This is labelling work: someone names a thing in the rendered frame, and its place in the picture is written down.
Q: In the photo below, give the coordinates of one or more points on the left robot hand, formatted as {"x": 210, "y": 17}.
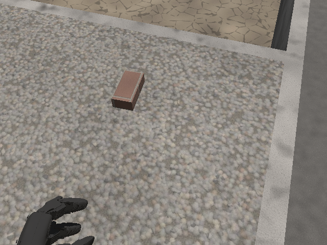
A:
{"x": 40, "y": 229}

